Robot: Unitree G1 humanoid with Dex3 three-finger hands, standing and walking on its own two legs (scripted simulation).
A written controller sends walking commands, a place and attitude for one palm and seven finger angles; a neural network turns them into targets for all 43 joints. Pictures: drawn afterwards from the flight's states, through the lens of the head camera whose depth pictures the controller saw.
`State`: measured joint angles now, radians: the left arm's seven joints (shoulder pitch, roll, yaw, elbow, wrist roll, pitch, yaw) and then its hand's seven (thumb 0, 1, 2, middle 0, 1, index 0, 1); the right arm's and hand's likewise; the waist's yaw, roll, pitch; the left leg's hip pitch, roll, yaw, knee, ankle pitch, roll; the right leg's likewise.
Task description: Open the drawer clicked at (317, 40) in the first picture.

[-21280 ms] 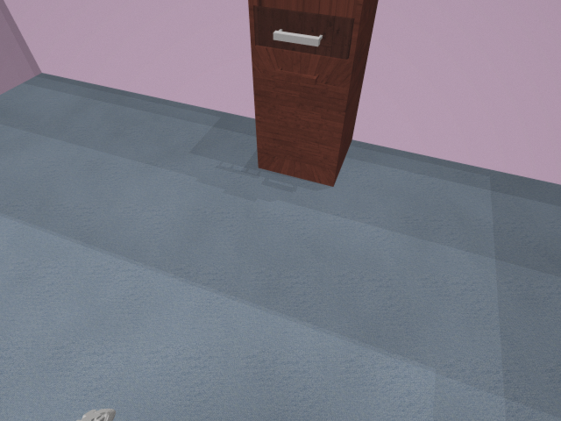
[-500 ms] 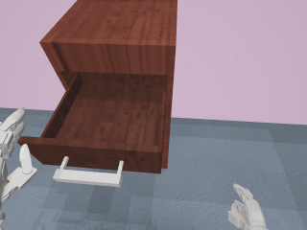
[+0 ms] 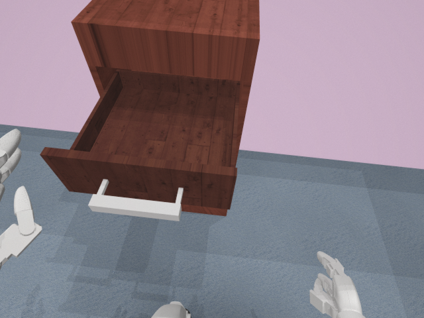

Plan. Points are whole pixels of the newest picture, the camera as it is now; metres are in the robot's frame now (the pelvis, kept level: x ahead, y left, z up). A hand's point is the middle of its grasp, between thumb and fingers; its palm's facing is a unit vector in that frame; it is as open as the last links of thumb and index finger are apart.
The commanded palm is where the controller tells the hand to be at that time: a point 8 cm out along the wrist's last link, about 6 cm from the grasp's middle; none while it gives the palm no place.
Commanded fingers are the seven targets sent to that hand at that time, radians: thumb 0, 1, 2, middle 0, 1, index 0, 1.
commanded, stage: step back with the hand held close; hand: left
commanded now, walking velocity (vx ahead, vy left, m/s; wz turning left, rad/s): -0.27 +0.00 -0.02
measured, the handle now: (139, 197) +0.34 +0.18 -0.01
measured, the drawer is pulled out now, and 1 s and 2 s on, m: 0.30 0.30 0.30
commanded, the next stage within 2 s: stop stepping back and stand still in 0.56 s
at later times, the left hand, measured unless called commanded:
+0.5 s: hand (16, 273) +0.14 +0.23 +0.17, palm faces +0.31 -0.82 -0.47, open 7.4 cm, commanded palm +0.07 +0.27 +0.19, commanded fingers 0.00 0.90 0.90 -0.20 -0.30 -0.20 -0.30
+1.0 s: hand out of the picture +0.00 +0.18 +0.17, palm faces +0.33 -0.82 -0.48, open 7.4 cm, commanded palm -0.07 +0.23 +0.19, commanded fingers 0.00 0.90 0.90 -0.20 -0.30 -0.20 -0.30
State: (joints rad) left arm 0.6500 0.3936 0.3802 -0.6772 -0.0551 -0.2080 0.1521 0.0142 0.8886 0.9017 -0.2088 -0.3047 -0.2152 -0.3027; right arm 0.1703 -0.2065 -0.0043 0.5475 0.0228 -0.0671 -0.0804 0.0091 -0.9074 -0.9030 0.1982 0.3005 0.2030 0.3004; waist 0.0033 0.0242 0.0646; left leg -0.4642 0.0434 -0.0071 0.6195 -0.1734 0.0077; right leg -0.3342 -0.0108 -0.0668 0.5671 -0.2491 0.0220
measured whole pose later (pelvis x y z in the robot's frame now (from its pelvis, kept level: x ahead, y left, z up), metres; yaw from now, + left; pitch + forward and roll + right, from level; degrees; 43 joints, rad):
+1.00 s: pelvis -0.19 -0.05 +0.01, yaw +2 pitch +0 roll +1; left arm 0.67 0.38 0.34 -0.61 -0.04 -0.19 0.16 0.01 0.89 0.90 -0.21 -0.30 -0.22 -0.30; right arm 0.26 -0.27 -0.05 0.61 0.03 -0.09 -0.06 0.01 -0.91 -0.90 0.20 0.30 0.20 0.30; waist -0.05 -0.01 0.03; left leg -0.18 0.03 0.02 0.45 -0.25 0.00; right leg -0.28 -0.03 -0.11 0.53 -0.26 -0.03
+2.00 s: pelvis -0.23 -0.04 +0.02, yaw +3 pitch -2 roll -1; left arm 0.33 0.19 0.04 1.07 0.01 0.04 0.02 -0.01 0.96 0.90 -0.20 -0.30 -0.20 -0.30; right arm 0.32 -0.14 -0.01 1.04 -0.01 0.03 -0.04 0.00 -0.92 -0.90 0.19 0.30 0.20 0.30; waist 0.01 0.01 0.10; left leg -0.19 0.02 0.03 0.48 -0.25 0.00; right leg -0.21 0.01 -0.10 0.43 -0.17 -0.04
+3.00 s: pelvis -0.23 -0.04 +0.02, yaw +2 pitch -2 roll +0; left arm 0.28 0.10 0.03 1.14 0.01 0.01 0.03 0.00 0.91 0.90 -0.20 -0.30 -0.20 -0.30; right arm 0.34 -0.09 -0.01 1.11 -0.01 0.01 -0.05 0.00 -0.91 -0.90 0.19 0.30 0.20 0.30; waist 0.00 0.02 0.07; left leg -0.17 0.02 0.05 0.43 -0.23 0.00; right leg -0.22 0.00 -0.08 0.42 -0.16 -0.04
